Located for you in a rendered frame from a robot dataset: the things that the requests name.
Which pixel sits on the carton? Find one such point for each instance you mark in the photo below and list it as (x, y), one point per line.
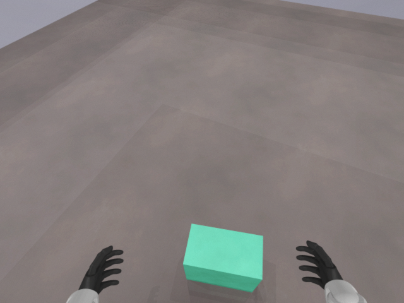
(225, 258)

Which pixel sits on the left robot hand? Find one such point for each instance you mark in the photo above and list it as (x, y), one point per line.
(96, 274)

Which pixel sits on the left robot forearm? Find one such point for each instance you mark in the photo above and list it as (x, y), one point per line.
(83, 296)

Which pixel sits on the right robot hand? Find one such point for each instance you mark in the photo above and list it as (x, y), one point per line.
(325, 269)

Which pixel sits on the right robot forearm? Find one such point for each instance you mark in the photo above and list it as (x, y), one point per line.
(340, 291)

